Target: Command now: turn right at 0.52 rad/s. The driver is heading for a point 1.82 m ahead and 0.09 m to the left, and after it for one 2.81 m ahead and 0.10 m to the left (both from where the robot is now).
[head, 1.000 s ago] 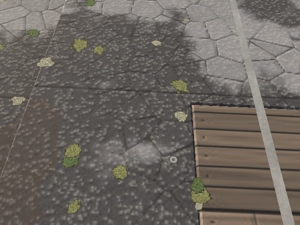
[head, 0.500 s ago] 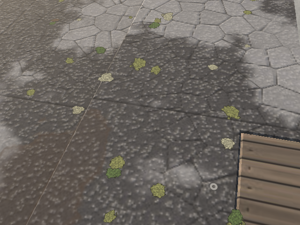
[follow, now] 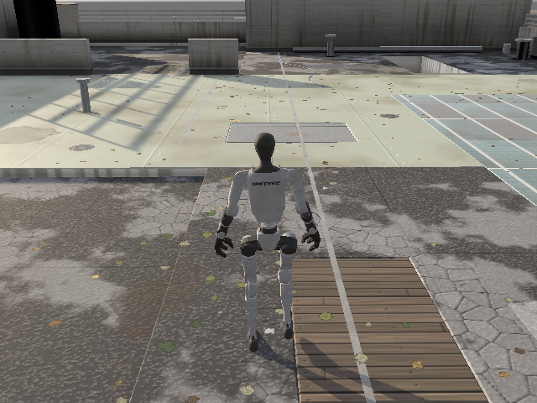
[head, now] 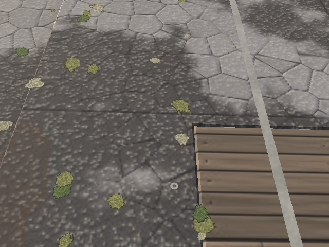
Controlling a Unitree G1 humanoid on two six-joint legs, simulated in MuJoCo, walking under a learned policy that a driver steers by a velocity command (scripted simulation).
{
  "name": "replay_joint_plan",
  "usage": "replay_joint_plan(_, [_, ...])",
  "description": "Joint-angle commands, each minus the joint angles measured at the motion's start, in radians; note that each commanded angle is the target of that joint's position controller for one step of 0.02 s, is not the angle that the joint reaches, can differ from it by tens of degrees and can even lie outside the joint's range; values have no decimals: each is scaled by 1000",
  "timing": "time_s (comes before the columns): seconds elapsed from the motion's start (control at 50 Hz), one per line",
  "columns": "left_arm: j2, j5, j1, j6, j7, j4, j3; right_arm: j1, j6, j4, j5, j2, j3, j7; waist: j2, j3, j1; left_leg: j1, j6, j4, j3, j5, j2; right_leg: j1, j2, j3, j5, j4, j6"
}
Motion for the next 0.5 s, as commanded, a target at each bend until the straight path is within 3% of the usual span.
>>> replay_joint_plan(0.02, [51, -3, -62, -5, -15, -89, -1, 32, -12, -36, -1, -167, -41, 3, 181, -45, -42, 124, 168, -44, -129, 572, 265, -69, -27, -32, -12, -94, 10])
replay_joint_plan(0.14, [51, -15, -63, -9, -16, -126, -9, 18, -10, -27, 1, -210, -59, 27, 215, -71, -34, 54, 132, 52, -73, 582, 290, 128, -16, -116, 2, -347, -47])
replay_joint_plan(0.18, [56, 1, -3, -26, -4, -115, -6, 10, -7, -21, 11, -209, -62, 28, 142, -92, 20, -39, 58, 193, -12, 429, 259, 287, -5, -93, 201, -581, -77])
replay_joint_plan(0.2, [138, 18, 40, -43, 9, -113, 12, 49, -5, -27, 8, -173, -53, 32, -56, -128, 31, -204, -8, 411, 58, 180, 185, 442, -160, 153, 320, -709, -119])
replay_joint_plan(0.22, [277, 1, 68, -51, 11, -127, 39, 14, 5, -94, 3, -79, -24, 27, -260, -128, 27, -443, -62, 572, 74, -386, -4, 477, -448, 503, 776, -701, -285])
replay_joint_plan(0.24, [207, -16, 127, -53, 16, -101, 30, -18, 22, -73, 0, -121, -29, 15, -107, -174, 79, -390, -59, 691, -57, -381, 40, 443, -448, 422, 763, -680, -359])
replay_joint_plan(0.26, [123, -10, 57, -53, 25, -104, 0, -15, 29, -56, 17, -117, -29, 20, -71, -112, 35, -372, -53, 703, -76, -308, 56, 373, -386, 317, 686, -693, -342])
replay_joint_plan(0.28, [50, -2, -42, -50, 33, -114, -27, 1, 27, -30, 26, -114, -28, 27, -44, -64, -5, -332, -51, 640, -91, -225, 76, 312, -314, 226, 585, -723, -285])
replay_joint_plan(0.32, [7, 4, -104, -57, 50, -111, -52, 59, 32, 19, 5, -123, -30, 40, -87, -66, -31, -248, -58, 573, -73, -131, 60, 302, -235, 117, 631, -734, -230])
replay_joint_plan(0.36, [10, 10, -79, -68, 54, -81, -64, 92, 38, 53, 12, -104, -24, 51, -60, -79, -27, -187, -65, 491, -94, -119, 31, 311, -234, 64, 632, -734, -213])
replay_joint_plan(0.42, [76, 7, -58, -66, 62, -52, -49, 60, 42, 55, 13, -116, -29, 51, -71, -44, -3, -214, -65, 436, -92, -134, 13, 332, -262, 68, 531, -725, -222])
replay_joint_plan(0.5, [88, 6, -36, -56, 65, -38, -38, 31, 40, 45, 12, -113, -34, 51, -60, -20, 15, -279, -62, 462, -67, -183, 22, 345, -312, 96, 473, -716, -267])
